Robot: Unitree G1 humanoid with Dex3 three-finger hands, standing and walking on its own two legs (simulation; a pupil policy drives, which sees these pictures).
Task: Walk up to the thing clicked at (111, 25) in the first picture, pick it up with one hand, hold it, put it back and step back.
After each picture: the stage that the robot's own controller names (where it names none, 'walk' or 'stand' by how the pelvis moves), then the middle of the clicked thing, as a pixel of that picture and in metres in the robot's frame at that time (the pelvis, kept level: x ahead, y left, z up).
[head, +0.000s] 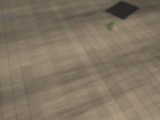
stand; (110, 26) +1.80 -0.44 -0.72
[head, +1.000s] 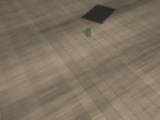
walk; (88, 32) +1.71 +0.00 -0.69
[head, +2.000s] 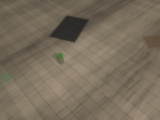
walk; (60, 58) +1.16 +0.29 -0.72
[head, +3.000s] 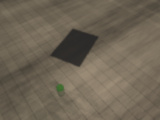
walk; (60, 90) +0.72 +0.22 -0.71
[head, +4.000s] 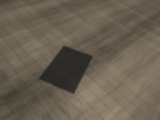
walk; out of the picture +0.43 +0.13 -0.71
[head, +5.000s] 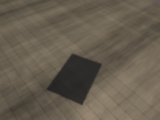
stand; out of the picture +0.34 +0.14 -0.72
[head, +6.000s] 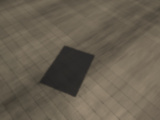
stand; out of the picture +0.34 +0.17 -0.72
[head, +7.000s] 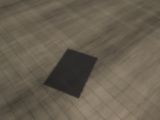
stand; out of the picture +0.37 +0.16 -0.72
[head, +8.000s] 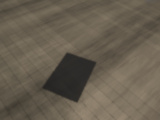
stand; out of the picture +0.36 +0.16 -0.73
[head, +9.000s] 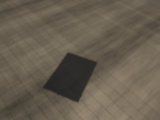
stand; out of the picture +0.36 +0.16 -0.73
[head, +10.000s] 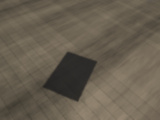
stand; out of the picture +0.36 +0.16 -0.73
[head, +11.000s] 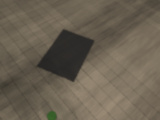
go down; (52, 117) +0.39 +0.16 -0.68
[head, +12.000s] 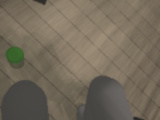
go down; (16, 58) +0.45 +0.21 -0.29
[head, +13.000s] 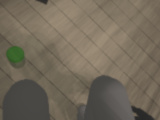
close in; (16, 58) +0.45 +0.21 -0.28
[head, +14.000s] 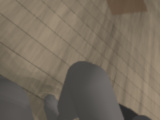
close in; out of the picture +0.44 +0.25 -0.22
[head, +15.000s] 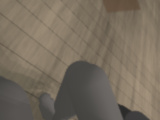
close; out of the picture +0.43 +0.24 -0.23
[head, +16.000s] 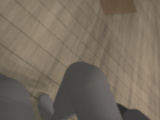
lift; out of the picture +0.38 +0.21 -0.23
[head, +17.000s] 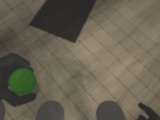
lift; (26, 85) +0.32 +0.18 -0.01
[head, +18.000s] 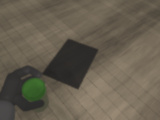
hold; (36, 96) +0.30 +0.15 +0.02
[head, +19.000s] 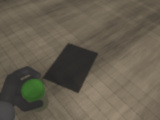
hold; (36, 96) +0.30 +0.16 +0.02
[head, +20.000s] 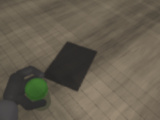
hold; (39, 95) +0.31 +0.15 +0.01
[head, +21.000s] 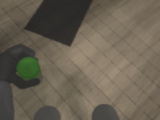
crouch; (31, 73) +0.38 +0.16 -0.06
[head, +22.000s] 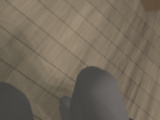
lower; out of the picture +0.44 +0.23 -0.18
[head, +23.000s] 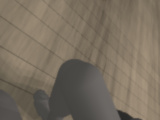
lower; out of the picture +0.44 +0.25 -0.24
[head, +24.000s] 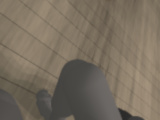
lower; out of the picture +0.44 +0.26 -0.23
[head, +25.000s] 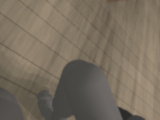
lower; out of the picture +0.44 +0.26 -0.23
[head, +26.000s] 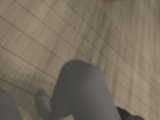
lower; out of the picture +0.44 +0.26 -0.23
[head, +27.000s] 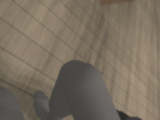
open; out of the picture +0.44 +0.23 -0.24
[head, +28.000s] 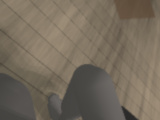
stand; out of the picture +0.44 +0.21 -0.25
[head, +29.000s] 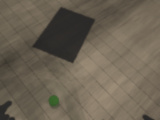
stand; (54, 102) +0.41 +0.13 -0.57
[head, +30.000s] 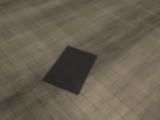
stand; out of the picture +0.39 +0.12 -0.66
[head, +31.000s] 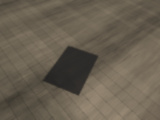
stand; out of the picture +0.39 +0.12 -0.67
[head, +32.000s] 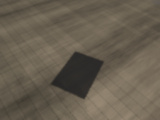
stand; out of the picture +0.41 +0.11 -0.72
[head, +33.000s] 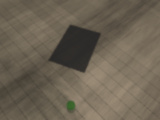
walk; (71, 107) +0.46 +0.06 -0.70
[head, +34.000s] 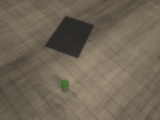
walk; (65, 86) +0.65 +0.08 -0.70
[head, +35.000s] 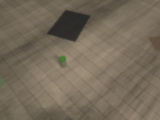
walk; (62, 61) +0.97 +0.22 -0.69
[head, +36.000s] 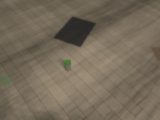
stand; (67, 65) +1.02 +0.13 -0.71
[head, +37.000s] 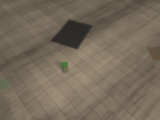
stand; (65, 67) +1.04 +0.16 -0.73
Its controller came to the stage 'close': yes
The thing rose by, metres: 0.73
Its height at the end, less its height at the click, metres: +0.00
